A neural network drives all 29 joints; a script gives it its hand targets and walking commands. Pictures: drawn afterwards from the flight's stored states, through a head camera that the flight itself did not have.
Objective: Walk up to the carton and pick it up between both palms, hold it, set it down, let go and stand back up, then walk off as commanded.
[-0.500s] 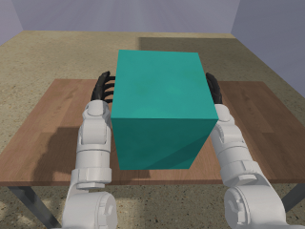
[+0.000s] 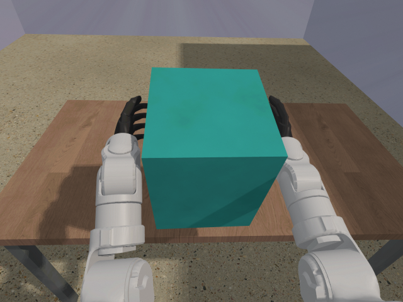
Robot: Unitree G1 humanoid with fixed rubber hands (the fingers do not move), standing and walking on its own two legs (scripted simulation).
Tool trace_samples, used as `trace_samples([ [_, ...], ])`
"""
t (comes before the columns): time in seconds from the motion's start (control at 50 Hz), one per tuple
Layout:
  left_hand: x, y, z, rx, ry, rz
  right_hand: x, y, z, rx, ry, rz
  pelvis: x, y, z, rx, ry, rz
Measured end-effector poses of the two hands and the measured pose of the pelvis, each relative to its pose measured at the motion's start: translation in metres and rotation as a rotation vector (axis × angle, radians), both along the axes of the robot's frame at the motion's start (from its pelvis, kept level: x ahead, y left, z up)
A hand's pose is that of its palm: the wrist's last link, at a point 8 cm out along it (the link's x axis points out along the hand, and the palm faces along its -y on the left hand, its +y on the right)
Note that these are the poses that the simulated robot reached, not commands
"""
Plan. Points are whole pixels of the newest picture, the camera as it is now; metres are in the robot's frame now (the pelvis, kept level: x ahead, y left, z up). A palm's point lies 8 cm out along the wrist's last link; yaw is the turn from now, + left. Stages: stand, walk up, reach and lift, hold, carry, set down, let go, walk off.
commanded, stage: hold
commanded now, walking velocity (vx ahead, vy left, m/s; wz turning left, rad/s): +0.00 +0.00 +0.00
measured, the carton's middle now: (204, 153) +0.36 +0.02 +0.14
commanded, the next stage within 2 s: none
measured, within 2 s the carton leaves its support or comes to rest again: neither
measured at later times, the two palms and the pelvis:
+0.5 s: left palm (128, 148) +0.34 +0.16 +0.17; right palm (280, 147) +0.35 -0.13 +0.16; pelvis -0.02 +0.00 +0.00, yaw +0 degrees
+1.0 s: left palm (115, 142) +0.33 +0.18 +0.19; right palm (273, 133) +0.36 -0.11 +0.19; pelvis +0.00 +0.00 +0.00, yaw +0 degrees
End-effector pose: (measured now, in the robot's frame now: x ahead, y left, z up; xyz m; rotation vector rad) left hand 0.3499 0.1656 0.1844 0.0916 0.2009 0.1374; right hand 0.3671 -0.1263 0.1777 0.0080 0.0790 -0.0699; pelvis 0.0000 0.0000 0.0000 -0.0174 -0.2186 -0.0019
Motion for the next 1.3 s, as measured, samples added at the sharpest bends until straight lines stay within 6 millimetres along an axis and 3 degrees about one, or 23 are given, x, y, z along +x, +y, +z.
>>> trace_samples([
  [0.08,-0.007,0.003,-0.011,-0.025,0.004,-0.001,-0.008,0.003,-0.001,-0.038,0.002,-0.003,-0.006,0.000,0.000,-0.001,-0.007,0.000],
  [0.24,-0.023,0.010,0.009,-0.023,-0.077,0.009,-0.021,0.010,0.022,-0.038,-0.077,0.004,-0.016,0.003,0.000,-0.002,0.005,0.000],
  [0.38,-0.025,0.004,-0.001,0.003,-0.020,0.004,-0.023,0.003,0.003,0.000,-0.023,0.006,-0.019,0.002,0.000,0.001,0.003,0.001],
  [0.54,-0.008,-0.005,-0.019,0.024,0.027,0.001,-0.007,-0.005,-0.019,0.017,0.023,0.002,-0.013,-0.004,0.000,0.005,0.047,-0.001],
  [0.72,0.005,0.000,0.017,0.014,-0.106,0.018,0.009,0.000,0.021,0.025,-0.107,0.008,0.009,-0.003,0.001,0.004,0.053,0.000],
  [0.92,-0.009,0.013,-0.011,-0.054,-0.009,0.017,-0.002,0.013,0.005,-0.028,-0.009,0.012,0.003,0.002,0.000,0.000,0.000,0.002],
  [1.1,-0.028,0.013,0.018,-0.001,-0.091,0.031,-0.017,0.014,0.023,0.028,-0.091,0.026,-0.008,0.004,0.000,-0.001,0.013,0.002],
  [1.18,-0.029,0.007,0.012,0.021,-0.057,0.019,-0.021,0.008,0.014,0.046,-0.057,0.022,-0.011,0.003,0.000,0.001,0.006,0.002],
  [1.3,-0.019,-0.003,-0.015,0.028,0.029,-0.007,-0.016,-0.003,-0.010,0.030,0.020,0.005,-0.012,-0.002,0.000,0.005,0.024,0.001],
])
